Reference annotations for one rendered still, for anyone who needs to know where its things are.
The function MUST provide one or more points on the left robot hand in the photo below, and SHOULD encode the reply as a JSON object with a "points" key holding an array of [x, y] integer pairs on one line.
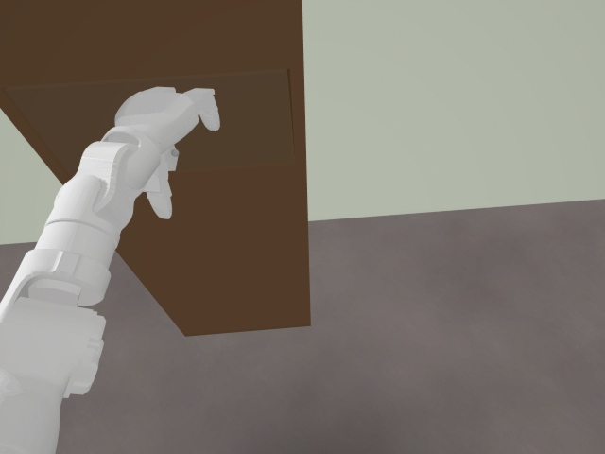
{"points": [[165, 117]]}

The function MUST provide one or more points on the cabinet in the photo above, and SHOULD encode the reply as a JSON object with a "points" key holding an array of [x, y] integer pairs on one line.
{"points": [[234, 256]]}

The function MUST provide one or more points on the left robot forearm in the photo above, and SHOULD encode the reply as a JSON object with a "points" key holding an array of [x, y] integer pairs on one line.
{"points": [[70, 263]]}

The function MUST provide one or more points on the drawer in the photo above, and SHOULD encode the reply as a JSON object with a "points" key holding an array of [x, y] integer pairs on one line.
{"points": [[252, 106]]}

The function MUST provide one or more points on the handle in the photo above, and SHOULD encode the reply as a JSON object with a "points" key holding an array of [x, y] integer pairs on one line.
{"points": [[171, 160]]}

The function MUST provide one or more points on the robot left upper arm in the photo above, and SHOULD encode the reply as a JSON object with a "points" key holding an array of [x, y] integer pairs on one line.
{"points": [[47, 351]]}

